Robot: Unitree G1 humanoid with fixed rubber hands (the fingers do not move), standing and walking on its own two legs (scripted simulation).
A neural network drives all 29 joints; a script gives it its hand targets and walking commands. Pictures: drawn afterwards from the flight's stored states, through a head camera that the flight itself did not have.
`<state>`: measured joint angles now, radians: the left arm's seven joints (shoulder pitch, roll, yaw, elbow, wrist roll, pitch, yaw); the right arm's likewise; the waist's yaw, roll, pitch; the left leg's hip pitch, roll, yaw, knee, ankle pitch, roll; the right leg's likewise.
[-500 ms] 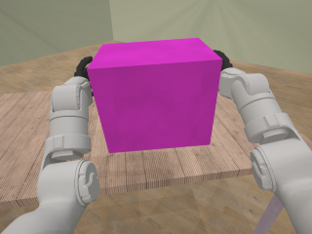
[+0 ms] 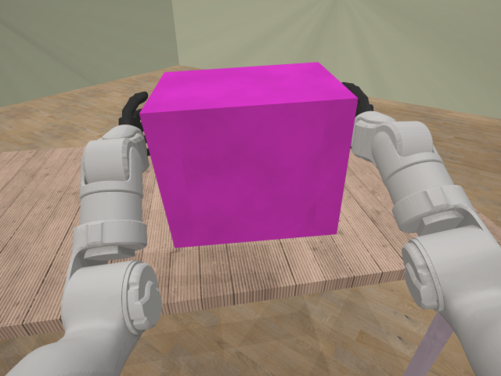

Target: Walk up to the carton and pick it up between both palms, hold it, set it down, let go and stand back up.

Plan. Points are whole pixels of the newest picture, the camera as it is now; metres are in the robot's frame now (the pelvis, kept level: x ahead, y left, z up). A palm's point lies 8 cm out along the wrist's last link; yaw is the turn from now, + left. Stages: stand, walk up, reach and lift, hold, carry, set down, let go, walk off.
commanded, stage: hold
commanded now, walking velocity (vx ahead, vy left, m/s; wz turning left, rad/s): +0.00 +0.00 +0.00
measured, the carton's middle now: (249, 151) +0.37 +0.00 +0.26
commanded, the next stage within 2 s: none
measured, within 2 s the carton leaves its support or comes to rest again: neither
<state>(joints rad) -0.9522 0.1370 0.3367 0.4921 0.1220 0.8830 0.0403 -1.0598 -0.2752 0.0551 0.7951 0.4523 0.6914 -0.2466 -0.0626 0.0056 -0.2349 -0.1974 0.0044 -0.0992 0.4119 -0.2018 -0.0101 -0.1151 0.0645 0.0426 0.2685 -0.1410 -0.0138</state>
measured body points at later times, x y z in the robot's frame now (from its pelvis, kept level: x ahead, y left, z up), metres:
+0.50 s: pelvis +0.00 +0.00 +0.00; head -0.10 +0.02 +0.44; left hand +0.38 +0.18 +0.29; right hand +0.38 -0.16 +0.30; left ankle +0.01 +0.12 -0.75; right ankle +0.00 -0.11 -0.75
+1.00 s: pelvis +0.00 +0.00 +0.00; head -0.10 +0.02 +0.44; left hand +0.38 +0.18 +0.29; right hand +0.38 -0.17 +0.30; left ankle +0.01 +0.12 -0.75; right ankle +0.00 -0.11 -0.75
